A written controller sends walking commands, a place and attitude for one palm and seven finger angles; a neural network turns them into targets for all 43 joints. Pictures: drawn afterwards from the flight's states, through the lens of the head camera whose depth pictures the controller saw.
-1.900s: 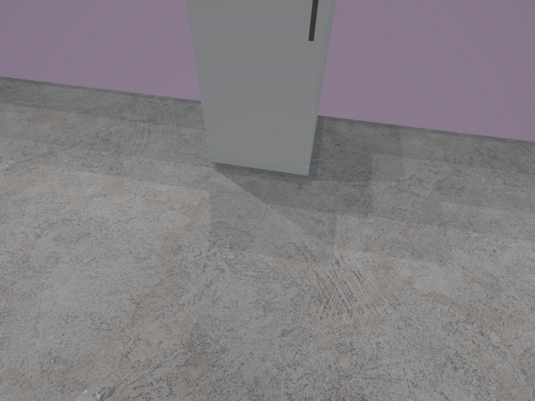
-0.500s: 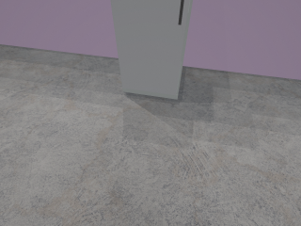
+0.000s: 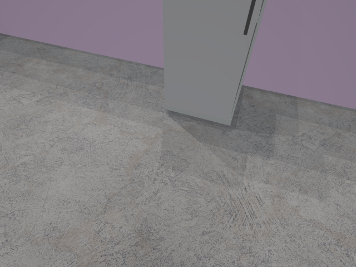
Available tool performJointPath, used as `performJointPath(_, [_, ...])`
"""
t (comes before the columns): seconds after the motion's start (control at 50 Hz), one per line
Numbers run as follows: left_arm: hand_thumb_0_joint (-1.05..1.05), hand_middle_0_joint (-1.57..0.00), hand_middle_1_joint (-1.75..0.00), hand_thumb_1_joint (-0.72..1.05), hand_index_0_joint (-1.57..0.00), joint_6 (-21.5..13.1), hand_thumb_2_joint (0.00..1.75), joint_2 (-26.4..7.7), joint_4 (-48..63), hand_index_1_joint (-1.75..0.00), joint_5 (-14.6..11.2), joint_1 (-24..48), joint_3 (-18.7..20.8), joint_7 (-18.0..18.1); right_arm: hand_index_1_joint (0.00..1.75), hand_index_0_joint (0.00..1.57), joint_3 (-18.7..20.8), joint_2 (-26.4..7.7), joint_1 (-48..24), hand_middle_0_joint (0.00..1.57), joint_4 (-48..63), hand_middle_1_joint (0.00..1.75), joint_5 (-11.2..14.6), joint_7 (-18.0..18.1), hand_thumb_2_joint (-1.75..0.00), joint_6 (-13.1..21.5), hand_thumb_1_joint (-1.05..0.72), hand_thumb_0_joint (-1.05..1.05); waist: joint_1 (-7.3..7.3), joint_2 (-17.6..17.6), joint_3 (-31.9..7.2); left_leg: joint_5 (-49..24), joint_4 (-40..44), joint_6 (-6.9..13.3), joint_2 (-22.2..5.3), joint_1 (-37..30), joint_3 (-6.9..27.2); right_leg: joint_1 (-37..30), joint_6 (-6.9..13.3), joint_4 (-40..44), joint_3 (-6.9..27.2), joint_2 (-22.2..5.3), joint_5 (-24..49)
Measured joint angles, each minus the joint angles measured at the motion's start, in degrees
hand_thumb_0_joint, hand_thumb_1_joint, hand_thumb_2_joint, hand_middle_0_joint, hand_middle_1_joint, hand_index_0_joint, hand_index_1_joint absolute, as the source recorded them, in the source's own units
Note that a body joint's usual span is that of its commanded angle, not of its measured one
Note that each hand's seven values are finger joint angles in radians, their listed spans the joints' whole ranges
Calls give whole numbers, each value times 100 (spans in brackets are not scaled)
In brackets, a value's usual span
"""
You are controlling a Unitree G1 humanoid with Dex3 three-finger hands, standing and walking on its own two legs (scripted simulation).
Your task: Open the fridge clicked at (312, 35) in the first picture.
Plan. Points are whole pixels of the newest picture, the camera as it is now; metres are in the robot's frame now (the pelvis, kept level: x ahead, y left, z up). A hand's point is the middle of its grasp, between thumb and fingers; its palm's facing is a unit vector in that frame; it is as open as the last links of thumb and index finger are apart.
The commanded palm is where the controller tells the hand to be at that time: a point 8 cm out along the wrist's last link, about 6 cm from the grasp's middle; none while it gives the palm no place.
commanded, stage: walk to a spot facing it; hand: right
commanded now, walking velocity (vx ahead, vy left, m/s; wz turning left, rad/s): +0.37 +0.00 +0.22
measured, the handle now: out of the picture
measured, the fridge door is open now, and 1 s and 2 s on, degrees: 0 0 0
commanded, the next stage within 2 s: turn to face it in 1.12 s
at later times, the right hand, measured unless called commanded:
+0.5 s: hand out of the picture +0.12 -0.19 -0.19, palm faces +0.04 +0.99 -0.11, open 7.4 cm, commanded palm none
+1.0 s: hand (231, 151) +0.56 -0.18 -0.16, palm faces -0.29 +0.95 -0.12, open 7.4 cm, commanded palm none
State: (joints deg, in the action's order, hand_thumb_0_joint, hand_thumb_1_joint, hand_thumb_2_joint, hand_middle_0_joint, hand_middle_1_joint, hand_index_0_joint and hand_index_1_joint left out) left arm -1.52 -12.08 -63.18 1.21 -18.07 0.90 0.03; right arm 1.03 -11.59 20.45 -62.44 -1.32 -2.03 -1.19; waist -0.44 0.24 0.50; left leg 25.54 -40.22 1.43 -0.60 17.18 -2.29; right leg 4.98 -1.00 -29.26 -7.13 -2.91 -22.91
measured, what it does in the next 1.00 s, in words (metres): walks ahead, turning left: right foot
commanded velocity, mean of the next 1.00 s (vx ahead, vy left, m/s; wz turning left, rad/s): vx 0.36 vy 0.00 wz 0.33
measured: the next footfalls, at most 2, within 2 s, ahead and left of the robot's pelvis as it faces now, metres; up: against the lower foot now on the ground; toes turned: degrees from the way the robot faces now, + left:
right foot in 0.48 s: +0.35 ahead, -0.12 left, +0.00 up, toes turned -5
left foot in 1.14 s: +0.57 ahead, +0.11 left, +0.00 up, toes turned +29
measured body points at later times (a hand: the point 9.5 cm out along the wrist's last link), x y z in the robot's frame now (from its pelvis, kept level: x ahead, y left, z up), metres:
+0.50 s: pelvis +0.21 -0.04 -0.02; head +0.24 -0.07 +0.43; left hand +0.32 +0.19 -0.14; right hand +0.12 -0.24 -0.18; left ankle +0.02 +0.09 -0.71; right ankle +0.31 -0.11 -0.73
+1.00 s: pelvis +0.42 -0.05 +0.01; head +0.44 -0.05 +0.46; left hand +0.26 +0.12 -0.14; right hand +0.57 -0.23 -0.15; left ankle +0.51 +0.11 -0.68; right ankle +0.31 -0.12 -0.73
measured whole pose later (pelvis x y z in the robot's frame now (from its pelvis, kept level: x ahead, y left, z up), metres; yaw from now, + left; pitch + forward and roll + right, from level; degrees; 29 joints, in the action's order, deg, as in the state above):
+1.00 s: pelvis +0.42 -0.05 +0.01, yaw +16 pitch -1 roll +1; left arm -4.4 -6.0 -65.1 1.4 -27.8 1.3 1.7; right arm 4.2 -9.2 8.0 -57.0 -1.9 -2.2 -2.2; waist 2.9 0.7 3.5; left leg 7.7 -47.7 0.7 -5.0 34.2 -7.3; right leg -4.8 2.1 -18.1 -21.6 -1.3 -22.2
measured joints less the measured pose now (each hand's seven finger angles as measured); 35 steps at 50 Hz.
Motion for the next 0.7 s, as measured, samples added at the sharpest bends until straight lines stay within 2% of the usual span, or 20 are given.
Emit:
performJointPath(0.04, [0, -21, -30, 91, -20, 11, 90, 13, -76, -29, -13, -183, 14, 11, 30, 20, 28, 88, -15, 20, 77, 30, -13, -13, -89, 140, -90, 1, 37, -125, 106, -659, 349, 65, 36, -98, -200, 103, -24, -480, 23, -151, -262])
performJointPath(0.08, [0, -21, -30, 91, -20, 106, 90, 60, -232, -29, -30, -276, 14, -1, 30, 20, 62, 150, -24, 20, 138, 30, 12, 56, -89, 339, -90, 0, -12, -178, 151, -587, 268, 156, 106, -190, -308, 624, 73, -1791, 186, -202, -523])
performJointPath(0.12, [0, -20, -30, 91, -20, 164, 90, 111, -342, -29, -28, -262, 35, -30, 30, 20, 81, 205, 69, 20, 159, 30, 40, 137, -89, 456, -90, 0, -105, -140, 130, -437, 520, 199, 167, -447, -299, 1173, 143, -2881, 273, -171, -328])
performJointPath(0.18, [1, -20, -30, 91, -20, 155, 90, 144, -278, -29, 1, -57, 90, -53, 30, 20, 61, 306, 287, 20, 88, 30, 21, 211, -89, 487, -90, 0, -151, -61, 79, -591, 1140, 179, 234, -871, -174, 1887, 104, -3488, 230, -225, 193])
performJointPath(0.3, [1, -20, -30, 91, -20, 85, 90, 204, 194, -29, -17, 573, 183, -109, 30, 20, -12, 531, 618, 20, -197, 30, -12, 242, -89, 499, -90, 0, -62, -39, 48, -731, 2069, 119, 299, -1577, 46, 2834, -43, -2862, 202, -418, 1020])
performJointPath(0.36, [0, -20, -30, 91, -19, 53, 90, 260, 358, -29, -37, 858, 182, -149, 30, 20, -7, 566, 666, 20, -269, 30, -23, 265, -89, 512, -90, 0, -114, -47, 102, -614, 2280, 33, 307, -1888, 101, 2931, -20, -2138, 162, -440, 1257])
performJointPath(0.42, [0, -20, -30, 91, -19, 0, 90, 321, 472, -29, -52, 1085, 154, -172, 30, 20, 29, 529, 668, 20, -302, 30, -29, 285, -89, 509, -90, 0, -215, -15, 173, -348, 2293, -86, 270, -2165, 138, 2725, 84, -1341, 75, -356, 1269])
performJointPath(0.46, [0, -20, -30, 91, -19, -93, 90, 360, 546, -29, -38, 1173, 130, -160, 30, 20, 67, 481, 702, 20, -324, 30, -22, 288, -89, 504, -90, 0, -236, 52, 195, 14, 1934, -174, 184, -2214, 182, 2372, 184, -809, -15, -211, 1281])
performJointPath(0.48, [0, -20, -30, 91, -19, -164, 90, 394, 572, -29, -16, 1207, 121, -135, 30, 20, 93, 446, 699, 20, -349, 30, -7, 284, -89, 487, -90, 0, -200, 126, 221, 261, 1416, -170, 102, -2088, 200, 2236, 317, -744, -73, -130, 1287])
performJointPath(0.52, [0, -20, -30, 91, -20, -270, 90, 449, 623, -29, 22, 1231, 103, -86, 30, 20, 138, 378, 546, 20, -361, 30, 42, 259, -89, 394, -90, 0, -184, 218, 303, 401, -588, -29, 30, -1331, 298, 2154, 522, -1101, -233, -93, 958])
performJointPath(0.56, [0, -20, -30, 91, -20, -293, 90, 486, 598, -29, 10, 1129, 95, -31, 30, 20, 164, 301, 359, 20, -321, 30, 49, 248, -89, 335, -90, 0, -160, 227, 304, 112, -2321, 64, 24, -508, 316, 1822, 577, -1008, -391, -84, 756])
performJointPath(0.58, [0, -20, -30, 91, -20, -298, 90, 505, 563, -29, 9, 1040, 95, -4, 30, 20, 192, 256, 248, 20, -280, 30, 35, 234, -89, 318, -90, 0, -137, 228, 287, -132, -2829, 75, -29, -139, 252, 1621, 567, -835, -457, -64, 756])
performJointPath(0.62, [-2, -21, -30, 93, -20, -367, 90, 513, 516, -29, -55, 831, 207, 107, 30, 20, 253, 168, 10, 20, -137, 30, -7, 207, -89, 286, -91, 0, -102, 241, 248, -538, -3230, 58, -166, 497, 147, 1229, 592, -425, -580, 2, 789])
performJointPath(0.7, [-3, -21, -30, 96, -20, -396, 90, 331, 326, -29, -34, 391, 239, 158, 30, 20, 349, 53, -399, 19, 211, 29, -68, 179, -89, 196, -91, 0, -75, 264, 87, -1188, -3044, -58, -387, 1414, 72, 610, 616, 271, -782, 125, 831])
